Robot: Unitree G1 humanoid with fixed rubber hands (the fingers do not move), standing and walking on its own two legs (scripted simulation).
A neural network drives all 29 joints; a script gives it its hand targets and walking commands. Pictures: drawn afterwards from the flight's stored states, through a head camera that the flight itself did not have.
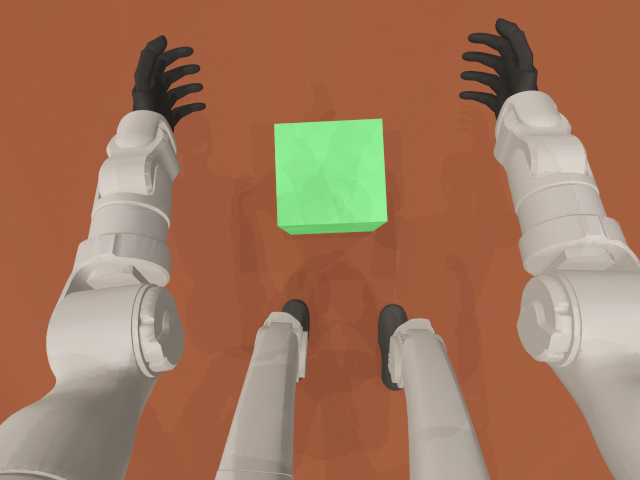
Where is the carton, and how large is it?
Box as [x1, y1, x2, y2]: [274, 119, 386, 234]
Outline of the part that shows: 381,119 274,124 278,226 291,234 373,230 386,221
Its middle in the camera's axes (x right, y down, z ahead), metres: +0.02 -0.11 +0.86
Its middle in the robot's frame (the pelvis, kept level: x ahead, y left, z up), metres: +0.51 +0.04 -0.52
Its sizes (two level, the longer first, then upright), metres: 0.210 0.200 0.250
